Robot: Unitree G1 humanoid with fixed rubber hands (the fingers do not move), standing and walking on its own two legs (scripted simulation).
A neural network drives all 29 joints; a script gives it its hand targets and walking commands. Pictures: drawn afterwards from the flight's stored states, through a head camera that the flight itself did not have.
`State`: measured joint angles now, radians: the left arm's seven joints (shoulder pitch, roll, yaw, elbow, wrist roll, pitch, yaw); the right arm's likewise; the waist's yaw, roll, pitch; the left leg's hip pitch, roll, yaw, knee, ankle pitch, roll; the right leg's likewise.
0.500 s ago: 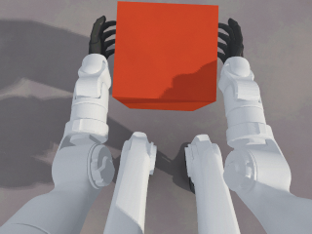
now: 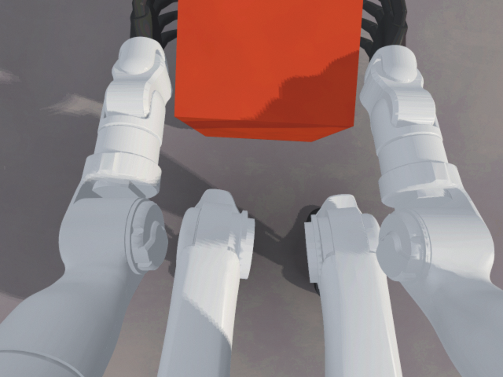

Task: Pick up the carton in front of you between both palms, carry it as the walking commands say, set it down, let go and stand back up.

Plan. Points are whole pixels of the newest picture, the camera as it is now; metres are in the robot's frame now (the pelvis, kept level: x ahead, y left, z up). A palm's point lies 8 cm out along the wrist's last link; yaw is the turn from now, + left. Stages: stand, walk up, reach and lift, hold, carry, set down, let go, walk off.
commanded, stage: set down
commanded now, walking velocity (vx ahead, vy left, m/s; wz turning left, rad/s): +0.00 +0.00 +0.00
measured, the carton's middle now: (264, 67) +0.50 +0.03 -0.23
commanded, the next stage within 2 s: none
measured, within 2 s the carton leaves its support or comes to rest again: rests again in 1.10 s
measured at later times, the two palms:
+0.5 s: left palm (152, 49) +0.50 +0.18 -0.17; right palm (381, 53) +0.51 -0.12 -0.17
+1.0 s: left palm (151, 42) +0.51 +0.19 -0.17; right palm (382, 45) +0.52 -0.12 -0.17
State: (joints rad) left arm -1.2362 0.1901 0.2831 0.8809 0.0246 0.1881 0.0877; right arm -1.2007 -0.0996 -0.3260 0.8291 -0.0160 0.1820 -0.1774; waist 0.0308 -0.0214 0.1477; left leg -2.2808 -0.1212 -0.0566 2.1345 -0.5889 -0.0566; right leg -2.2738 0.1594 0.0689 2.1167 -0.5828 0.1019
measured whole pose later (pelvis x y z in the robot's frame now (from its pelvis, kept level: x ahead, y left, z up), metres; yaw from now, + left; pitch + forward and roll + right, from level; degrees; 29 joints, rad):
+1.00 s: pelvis -0.01 +0.00 -0.02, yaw +0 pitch +37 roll -1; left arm -1.38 0.26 0.37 1.10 0.13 0.08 -0.03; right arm -1.35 -0.15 -0.43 1.04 -0.15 0.08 -0.04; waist 0.03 -0.03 0.28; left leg -2.26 -0.08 -0.04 2.20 -0.58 -0.04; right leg -2.25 0.12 0.04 2.19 -0.58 0.07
